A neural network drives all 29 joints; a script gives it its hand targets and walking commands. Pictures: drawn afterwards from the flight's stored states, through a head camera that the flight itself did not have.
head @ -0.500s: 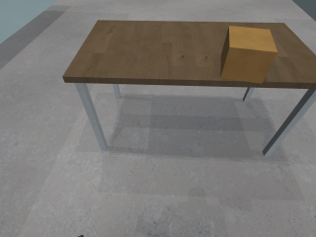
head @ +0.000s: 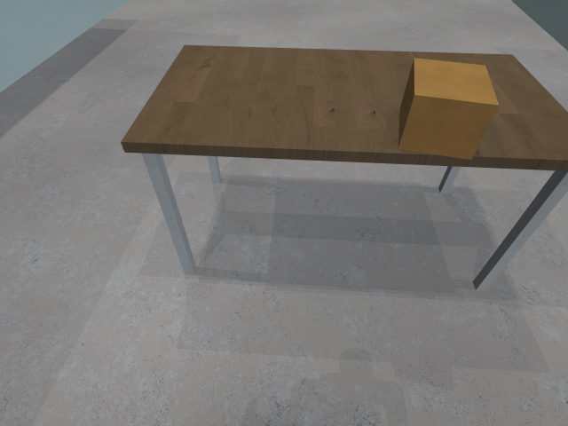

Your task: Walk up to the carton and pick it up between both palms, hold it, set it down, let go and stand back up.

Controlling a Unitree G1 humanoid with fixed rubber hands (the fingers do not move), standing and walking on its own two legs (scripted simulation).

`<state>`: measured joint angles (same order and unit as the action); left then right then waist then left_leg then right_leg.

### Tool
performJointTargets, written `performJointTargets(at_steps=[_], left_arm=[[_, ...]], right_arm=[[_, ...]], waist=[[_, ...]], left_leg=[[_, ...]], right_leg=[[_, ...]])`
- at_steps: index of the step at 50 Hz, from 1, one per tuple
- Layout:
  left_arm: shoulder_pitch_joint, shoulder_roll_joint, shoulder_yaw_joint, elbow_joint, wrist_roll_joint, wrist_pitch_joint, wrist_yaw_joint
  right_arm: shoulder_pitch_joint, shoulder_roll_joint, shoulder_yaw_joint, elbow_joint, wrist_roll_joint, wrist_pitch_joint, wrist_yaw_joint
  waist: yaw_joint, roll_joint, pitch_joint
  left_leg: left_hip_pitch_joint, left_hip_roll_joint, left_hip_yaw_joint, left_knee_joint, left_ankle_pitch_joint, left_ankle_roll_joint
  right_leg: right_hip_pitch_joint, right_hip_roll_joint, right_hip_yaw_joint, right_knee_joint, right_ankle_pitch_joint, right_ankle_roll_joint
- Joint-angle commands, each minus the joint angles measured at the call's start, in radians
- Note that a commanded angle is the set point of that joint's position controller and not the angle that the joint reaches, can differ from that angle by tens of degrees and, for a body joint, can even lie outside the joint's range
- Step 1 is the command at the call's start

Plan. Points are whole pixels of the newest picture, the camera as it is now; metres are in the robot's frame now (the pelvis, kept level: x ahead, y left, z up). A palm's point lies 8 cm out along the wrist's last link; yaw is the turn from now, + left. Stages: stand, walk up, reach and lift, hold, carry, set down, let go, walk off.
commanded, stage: stand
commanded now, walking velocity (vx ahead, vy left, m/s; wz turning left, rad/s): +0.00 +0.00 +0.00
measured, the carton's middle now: (441, 107) +0.90 -0.39 +0.00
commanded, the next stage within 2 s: none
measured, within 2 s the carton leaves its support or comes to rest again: neither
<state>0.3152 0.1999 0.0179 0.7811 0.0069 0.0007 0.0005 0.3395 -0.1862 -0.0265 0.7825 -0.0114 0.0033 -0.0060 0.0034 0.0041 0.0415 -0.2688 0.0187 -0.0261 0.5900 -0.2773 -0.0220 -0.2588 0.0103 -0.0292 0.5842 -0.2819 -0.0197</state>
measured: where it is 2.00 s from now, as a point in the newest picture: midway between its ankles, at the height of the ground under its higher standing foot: outside the picture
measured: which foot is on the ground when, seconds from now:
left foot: down 0.00-1.00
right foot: down 0.00-1.00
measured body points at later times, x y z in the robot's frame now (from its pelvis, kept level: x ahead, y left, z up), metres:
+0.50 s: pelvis +0.01 +0.00 +0.00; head +0.02 +0.00 +0.45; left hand +0.07 +0.25 -0.13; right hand +0.06 -0.24 -0.14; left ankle +0.03 +0.13 -0.73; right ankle +0.02 -0.11 -0.73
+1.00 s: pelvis +0.02 +0.00 +0.01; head +0.02 +0.00 +0.46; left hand +0.06 +0.24 -0.14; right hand +0.05 -0.24 -0.14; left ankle +0.03 +0.13 -0.73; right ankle +0.02 -0.11 -0.73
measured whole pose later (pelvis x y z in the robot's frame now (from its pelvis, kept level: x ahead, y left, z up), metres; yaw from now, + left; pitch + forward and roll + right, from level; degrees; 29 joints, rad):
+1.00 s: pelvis +0.02 +0.00 +0.01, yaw -1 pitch -2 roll +0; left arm 0.30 0.21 -0.01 0.92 0.00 0.00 0.02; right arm 0.31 -0.18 0.00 0.93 0.00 0.01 -0.02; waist 0.00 0.00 0.04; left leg -0.20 0.02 -0.01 0.50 -0.26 -0.02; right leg -0.20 0.01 -0.01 0.50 -0.26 -0.02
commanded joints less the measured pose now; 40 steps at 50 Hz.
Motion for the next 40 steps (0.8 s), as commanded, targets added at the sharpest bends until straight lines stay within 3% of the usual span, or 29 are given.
performJointTargets(at_steps=[1,2,4,24,40], left_arm=[[0.006,0.141,0.048,-0.096,-0.001,-0.032,0.011],[0.007,0.156,0.045,-0.096,-0.002,-0.032,0.010],[0.001,0.156,0.045,-0.089,-0.004,-0.031,0.011],[0.018,0.159,0.025,-0.017,-0.006,-0.028,0.021],[0.017,0.157,0.018,0.042,-0.009,-0.028,0.027]], right_arm=[[0.015,-0.149,-0.041,-0.094,0.002,-0.037,-0.011],[0.023,-0.152,-0.040,-0.087,0.000,-0.035,-0.008],[0.027,-0.151,-0.040,-0.078,-0.002,-0.033,-0.008],[0.019,-0.157,-0.025,-0.014,0.005,-0.027,-0.018],[0.014,-0.155,-0.016,0.050,0.007,-0.024,-0.024]], waist=[[-0.001,0.014,0.009],[-0.005,-0.011,0.018],[-0.007,-0.007,0.026],[-0.001,0.009,0.005],[-0.002,0.006,0.012]], left_leg=[[0.000,0.062,-0.095,-0.134,0.027,0.053],[-0.006,0.053,-0.077,-0.135,0.014,0.044],[0.004,0.050,-0.076,-0.138,0.007,0.040],[0.023,0.063,-0.074,-0.160,0.095,0.039],[0.048,0.069,-0.064,-0.181,0.123,0.035]], right_leg=[[-0.044,-0.104,0.129,-0.186,-0.029,-0.019],[-0.048,-0.102,0.143,-0.194,-0.052,-0.018],[-0.063,-0.106,0.148,-0.207,-0.081,-0.019],[0.004,-0.102,0.131,-0.189,0.069,-0.011],[0.020,-0.104,0.130,-0.207,0.115,-0.008]])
